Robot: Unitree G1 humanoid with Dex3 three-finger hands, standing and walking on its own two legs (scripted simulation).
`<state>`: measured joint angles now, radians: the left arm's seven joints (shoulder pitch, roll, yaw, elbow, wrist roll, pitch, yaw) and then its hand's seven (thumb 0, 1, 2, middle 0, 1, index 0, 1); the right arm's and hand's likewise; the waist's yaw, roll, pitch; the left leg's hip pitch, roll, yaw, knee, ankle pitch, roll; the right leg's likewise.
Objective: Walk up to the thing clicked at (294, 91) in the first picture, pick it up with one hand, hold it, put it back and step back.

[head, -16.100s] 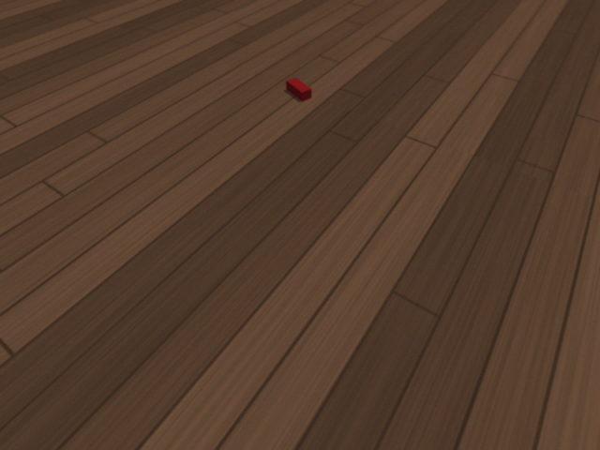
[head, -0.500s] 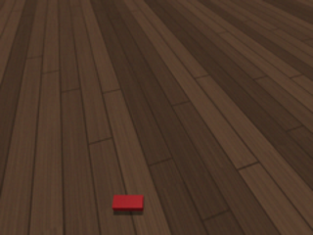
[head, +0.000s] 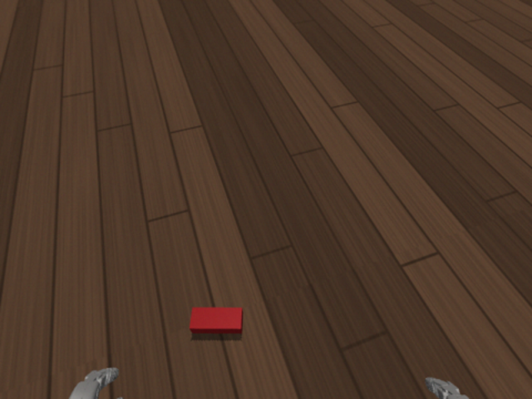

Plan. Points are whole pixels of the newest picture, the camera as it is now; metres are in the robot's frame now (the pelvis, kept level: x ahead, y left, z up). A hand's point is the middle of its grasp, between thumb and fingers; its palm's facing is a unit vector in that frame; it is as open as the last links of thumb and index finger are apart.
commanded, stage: rise first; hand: left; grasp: from above
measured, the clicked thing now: (217, 320) +0.44 +0.18 -0.74
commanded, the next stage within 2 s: none
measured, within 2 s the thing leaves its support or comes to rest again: neither
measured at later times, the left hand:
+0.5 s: hand out of the picture +0.15 +0.25 -0.22, palm faces -0.13 -0.90 -0.42, open 13.9 cm
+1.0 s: hand out of the picture +0.15 +0.26 -0.28, palm faces -0.32 -0.78 -0.54, open 14.2 cm
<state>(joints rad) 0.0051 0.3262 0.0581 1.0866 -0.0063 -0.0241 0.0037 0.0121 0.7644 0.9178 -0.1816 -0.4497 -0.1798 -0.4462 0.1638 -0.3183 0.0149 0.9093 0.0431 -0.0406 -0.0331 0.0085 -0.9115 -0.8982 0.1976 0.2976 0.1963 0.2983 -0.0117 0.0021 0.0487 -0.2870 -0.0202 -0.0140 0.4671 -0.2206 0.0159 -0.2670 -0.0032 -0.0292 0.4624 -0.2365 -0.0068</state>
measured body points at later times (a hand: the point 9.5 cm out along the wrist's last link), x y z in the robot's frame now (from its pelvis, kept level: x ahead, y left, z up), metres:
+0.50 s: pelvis +0.00 +0.01 -0.07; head +0.09 +0.02 +0.37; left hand +0.15 +0.30 -0.19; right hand +0.15 -0.25 -0.17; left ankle +0.01 +0.11 -0.74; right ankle +0.00 -0.11 -0.74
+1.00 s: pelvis -0.02 +0.00 -0.14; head +0.11 +0.01 +0.29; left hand +0.16 +0.30 -0.25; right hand +0.17 -0.25 -0.23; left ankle +0.01 +0.11 -0.74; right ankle +0.00 -0.11 -0.74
